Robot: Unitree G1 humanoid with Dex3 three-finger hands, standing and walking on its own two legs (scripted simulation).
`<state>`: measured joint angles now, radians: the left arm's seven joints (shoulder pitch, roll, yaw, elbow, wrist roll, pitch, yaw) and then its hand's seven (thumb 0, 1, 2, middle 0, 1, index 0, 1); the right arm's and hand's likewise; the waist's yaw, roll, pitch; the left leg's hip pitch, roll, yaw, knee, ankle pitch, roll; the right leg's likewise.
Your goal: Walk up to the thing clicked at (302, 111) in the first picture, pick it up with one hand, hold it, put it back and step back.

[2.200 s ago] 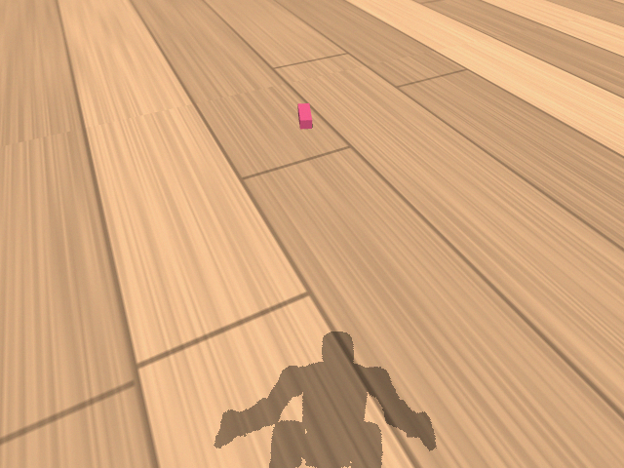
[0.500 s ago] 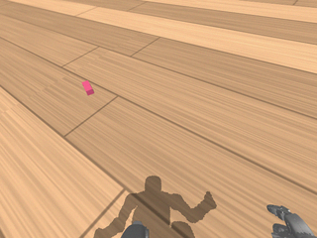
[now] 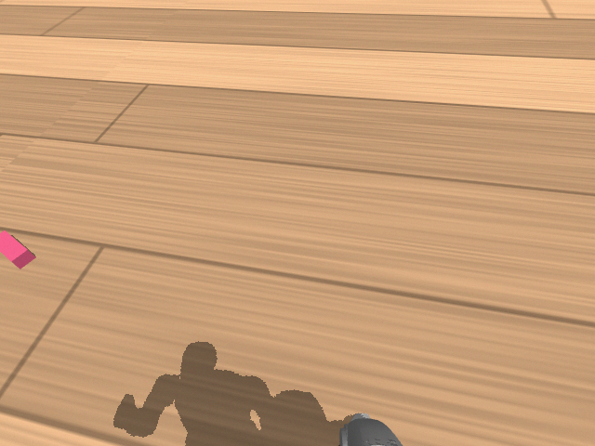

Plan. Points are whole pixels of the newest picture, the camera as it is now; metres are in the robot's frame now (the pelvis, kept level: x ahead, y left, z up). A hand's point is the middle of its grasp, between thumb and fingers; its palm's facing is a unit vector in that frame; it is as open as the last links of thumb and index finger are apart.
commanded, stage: walk up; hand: left
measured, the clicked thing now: (12, 249) +1.19 +1.15 -0.73
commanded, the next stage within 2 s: none
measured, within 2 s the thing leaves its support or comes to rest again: neither
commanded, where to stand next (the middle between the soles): +0.68 +1.18 m, yaw -44 degrees
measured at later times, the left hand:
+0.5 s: hand out of the picture +0.34 +0.52 -0.16, palm faces -0.23 -0.78 -0.59, open 7.4 cm
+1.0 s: hand out of the picture +0.55 +0.64 -0.12, palm faces -0.32 -0.71 -0.63, open 7.4 cm
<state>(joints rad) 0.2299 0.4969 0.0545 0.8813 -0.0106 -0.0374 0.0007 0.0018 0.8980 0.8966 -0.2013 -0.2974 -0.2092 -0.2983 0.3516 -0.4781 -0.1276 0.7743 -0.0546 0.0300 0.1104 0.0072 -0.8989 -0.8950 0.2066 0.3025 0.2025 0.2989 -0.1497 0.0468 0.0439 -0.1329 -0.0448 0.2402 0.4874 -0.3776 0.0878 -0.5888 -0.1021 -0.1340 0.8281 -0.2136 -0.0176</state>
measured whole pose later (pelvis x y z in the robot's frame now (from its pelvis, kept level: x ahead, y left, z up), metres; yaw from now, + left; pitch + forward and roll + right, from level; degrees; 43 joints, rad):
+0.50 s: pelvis +0.24 +0.20 -0.04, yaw -12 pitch +0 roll -1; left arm 0.32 0.50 0.06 0.94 0.02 -0.05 0.10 0.00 0.89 0.90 -0.21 -0.30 -0.21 -0.30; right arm 0.13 -0.45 -0.11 0.70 -0.05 0.03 0.11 0.00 -0.90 -0.89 0.20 0.30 0.20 0.30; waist -0.01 0.04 0.09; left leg -0.52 0.11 0.01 0.89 -0.38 -0.05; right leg -0.45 -0.14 0.13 1.09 -0.53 -0.04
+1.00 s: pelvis +0.37 +0.36 -0.03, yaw -21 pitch -1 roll -1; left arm 0.33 0.47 0.07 0.80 0.05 -0.07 0.08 0.00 0.89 0.90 -0.21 -0.30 -0.22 -0.30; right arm 0.21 -0.48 -0.11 0.71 -0.07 0.11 0.12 0.01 -0.90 -0.89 0.21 0.30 0.20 0.30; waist -0.01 0.13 0.08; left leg -0.58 0.11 -0.08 1.13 -0.43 0.00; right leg -0.49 -0.11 -0.01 0.79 -0.31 -0.01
